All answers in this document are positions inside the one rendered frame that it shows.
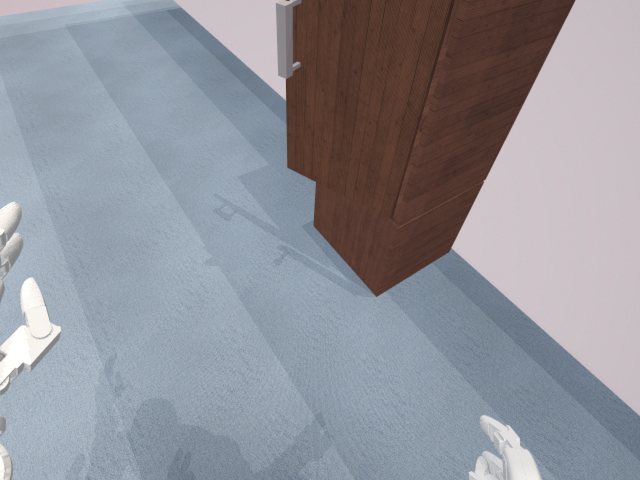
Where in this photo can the robot left hand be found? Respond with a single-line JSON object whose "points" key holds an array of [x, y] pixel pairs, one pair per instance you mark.
{"points": [[27, 346]]}

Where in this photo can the cupboard door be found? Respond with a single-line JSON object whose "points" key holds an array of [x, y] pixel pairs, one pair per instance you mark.
{"points": [[354, 106]]}

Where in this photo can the robot right hand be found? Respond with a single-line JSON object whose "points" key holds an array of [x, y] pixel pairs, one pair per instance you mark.
{"points": [[516, 464]]}

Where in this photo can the handle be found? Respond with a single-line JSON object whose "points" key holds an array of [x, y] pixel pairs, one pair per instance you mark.
{"points": [[284, 21]]}

